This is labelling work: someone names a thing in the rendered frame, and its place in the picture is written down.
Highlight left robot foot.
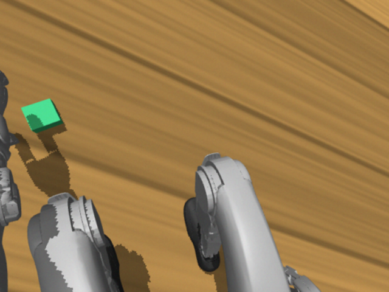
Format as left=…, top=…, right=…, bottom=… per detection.
left=105, top=235, right=124, bottom=292

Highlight right robot hand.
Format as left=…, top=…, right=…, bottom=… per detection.
left=283, top=265, right=321, bottom=292

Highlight small box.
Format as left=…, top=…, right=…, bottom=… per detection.
left=21, top=99, right=63, bottom=133

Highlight left robot hand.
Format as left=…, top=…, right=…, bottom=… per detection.
left=0, top=71, right=19, bottom=146

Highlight left robot arm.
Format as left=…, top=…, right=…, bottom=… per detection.
left=0, top=114, right=21, bottom=292

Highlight right robot foot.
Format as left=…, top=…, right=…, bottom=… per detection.
left=184, top=197, right=220, bottom=272

